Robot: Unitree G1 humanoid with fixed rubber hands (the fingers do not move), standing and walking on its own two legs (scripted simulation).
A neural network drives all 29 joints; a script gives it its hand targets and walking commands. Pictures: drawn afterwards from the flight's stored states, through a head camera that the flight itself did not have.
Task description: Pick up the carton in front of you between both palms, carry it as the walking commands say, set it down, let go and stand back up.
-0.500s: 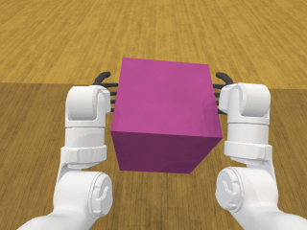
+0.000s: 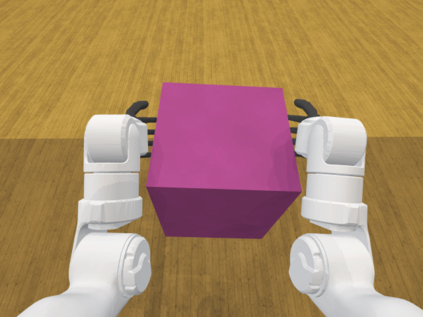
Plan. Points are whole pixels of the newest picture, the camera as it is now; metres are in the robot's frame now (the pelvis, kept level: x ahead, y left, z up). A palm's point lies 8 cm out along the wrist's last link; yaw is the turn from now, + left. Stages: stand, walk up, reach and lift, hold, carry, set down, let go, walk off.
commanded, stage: carry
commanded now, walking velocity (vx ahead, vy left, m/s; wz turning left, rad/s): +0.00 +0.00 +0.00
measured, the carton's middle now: (217, 169) +0.40 -0.01 +0.07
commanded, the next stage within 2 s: none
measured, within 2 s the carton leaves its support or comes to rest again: neither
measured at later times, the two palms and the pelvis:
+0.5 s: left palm (147, 155) +0.39 +0.11 +0.12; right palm (305, 145) +0.40 -0.17 +0.14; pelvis +0.04 -0.02 +0.00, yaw -1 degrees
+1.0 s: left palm (134, 136) +0.39 +0.13 +0.17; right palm (307, 125) +0.40 -0.16 +0.19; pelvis +0.05 -0.01 +0.00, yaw -1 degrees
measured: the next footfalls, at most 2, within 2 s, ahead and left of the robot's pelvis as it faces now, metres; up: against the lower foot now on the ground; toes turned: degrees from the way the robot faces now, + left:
right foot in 1.22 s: +0.18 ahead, -0.10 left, +0.02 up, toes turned -6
left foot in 1.56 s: +0.46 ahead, +0.08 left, +0.05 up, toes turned +5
